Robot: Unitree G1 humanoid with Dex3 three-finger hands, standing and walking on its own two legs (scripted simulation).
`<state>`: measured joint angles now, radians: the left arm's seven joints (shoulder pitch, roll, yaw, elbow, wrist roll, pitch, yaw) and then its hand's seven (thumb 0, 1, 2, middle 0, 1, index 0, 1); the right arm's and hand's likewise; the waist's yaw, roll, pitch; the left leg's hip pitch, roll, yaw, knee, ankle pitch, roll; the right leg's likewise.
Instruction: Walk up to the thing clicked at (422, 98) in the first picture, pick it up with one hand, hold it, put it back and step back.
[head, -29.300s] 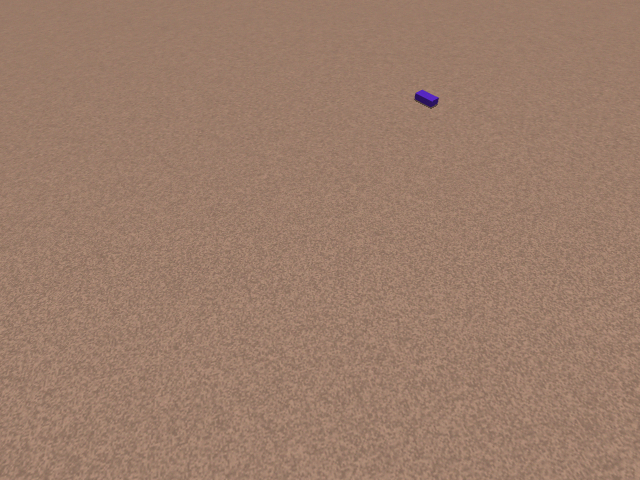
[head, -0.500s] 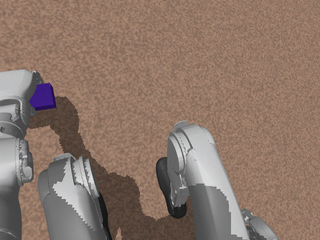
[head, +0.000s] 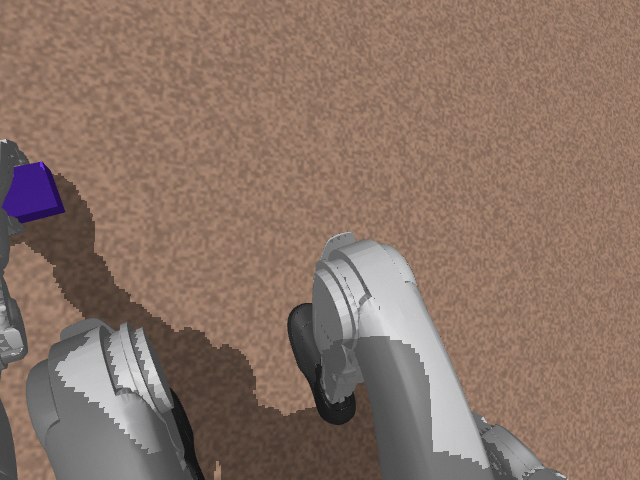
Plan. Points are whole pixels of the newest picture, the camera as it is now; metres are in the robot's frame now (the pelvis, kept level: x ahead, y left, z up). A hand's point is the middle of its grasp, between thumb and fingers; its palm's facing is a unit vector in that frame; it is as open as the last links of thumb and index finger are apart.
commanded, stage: rest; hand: left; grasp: from above
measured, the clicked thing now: out of the picture +0.47 +0.27 -0.27
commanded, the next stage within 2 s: open in 0.70 s
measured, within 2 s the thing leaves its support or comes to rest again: rests again in 0.34 s
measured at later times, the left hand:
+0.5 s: hand (0, 203) +0.47 +0.26 -0.25, palm faces -0.45 -0.12 -0.88, open 8.8 cm
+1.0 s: hand (2, 204) +0.47 +0.26 -0.25, palm faces -0.47 -0.12 -0.88, open 9.0 cm
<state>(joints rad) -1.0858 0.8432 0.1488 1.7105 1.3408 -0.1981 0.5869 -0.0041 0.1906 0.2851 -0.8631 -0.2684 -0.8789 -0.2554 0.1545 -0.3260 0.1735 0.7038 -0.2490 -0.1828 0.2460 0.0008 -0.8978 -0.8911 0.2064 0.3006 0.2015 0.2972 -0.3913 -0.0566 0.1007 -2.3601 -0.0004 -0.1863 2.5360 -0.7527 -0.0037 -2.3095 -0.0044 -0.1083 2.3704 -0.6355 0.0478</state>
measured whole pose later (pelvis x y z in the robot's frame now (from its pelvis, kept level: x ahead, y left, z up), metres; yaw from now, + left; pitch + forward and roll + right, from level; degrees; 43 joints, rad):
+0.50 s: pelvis +0.00 +0.01 +0.00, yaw -2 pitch +30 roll -14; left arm -1.12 0.92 0.13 1.79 1.36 -0.20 0.65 0.00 0.20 0.22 -0.88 -0.25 -0.90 -0.24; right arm 0.14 -0.33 0.24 0.69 -0.28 -0.24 0.29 0.00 -0.90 -0.90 0.21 0.30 0.20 0.30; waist -0.43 -0.10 0.15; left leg -2.36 0.00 -0.22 2.56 -0.75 0.01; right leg -2.28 0.01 -0.13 2.36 -0.62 0.06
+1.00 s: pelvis -0.01 +0.01 +0.00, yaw -3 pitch +29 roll -14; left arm -1.14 0.97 0.10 1.82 1.34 -0.21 0.64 -0.01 0.20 0.33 -0.79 -0.34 -0.79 -0.33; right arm 0.13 -0.36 0.29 0.65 -0.27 -0.26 0.29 0.00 -0.90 -0.90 0.21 0.30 0.20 0.30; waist -0.45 -0.12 0.18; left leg -2.34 0.01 -0.23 2.56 -0.74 0.01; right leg -2.26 0.02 -0.15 2.34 -0.60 0.07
